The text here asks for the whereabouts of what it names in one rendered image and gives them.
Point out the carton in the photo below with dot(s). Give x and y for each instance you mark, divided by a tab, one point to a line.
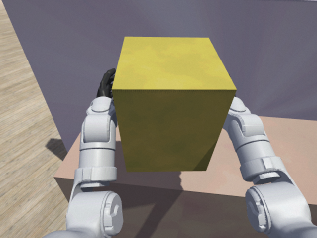
172	96

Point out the robot left upper arm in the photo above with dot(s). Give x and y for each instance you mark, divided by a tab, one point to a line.
95	214

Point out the robot right upper arm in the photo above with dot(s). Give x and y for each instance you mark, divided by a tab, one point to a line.
279	211

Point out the left robot forearm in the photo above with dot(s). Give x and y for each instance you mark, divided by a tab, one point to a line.
97	148

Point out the pedestal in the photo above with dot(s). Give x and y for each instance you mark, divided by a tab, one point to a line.
202	204

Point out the right robot forearm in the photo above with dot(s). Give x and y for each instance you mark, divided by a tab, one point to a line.
258	162

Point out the robot left hand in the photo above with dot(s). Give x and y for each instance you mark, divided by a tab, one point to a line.
105	87

